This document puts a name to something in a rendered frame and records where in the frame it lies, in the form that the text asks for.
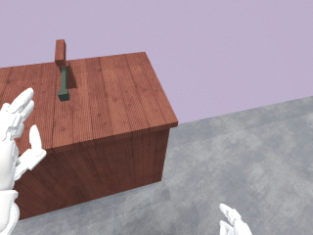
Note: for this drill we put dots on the counter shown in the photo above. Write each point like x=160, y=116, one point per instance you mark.
x=110, y=136

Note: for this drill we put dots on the tap lever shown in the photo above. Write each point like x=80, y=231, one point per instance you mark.
x=63, y=93

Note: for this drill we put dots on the robot right hand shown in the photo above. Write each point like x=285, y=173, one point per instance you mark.
x=235, y=219

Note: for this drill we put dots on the robot left hand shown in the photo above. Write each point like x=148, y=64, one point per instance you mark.
x=11, y=127

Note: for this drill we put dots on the left robot forearm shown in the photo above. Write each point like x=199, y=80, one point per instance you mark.
x=9, y=211

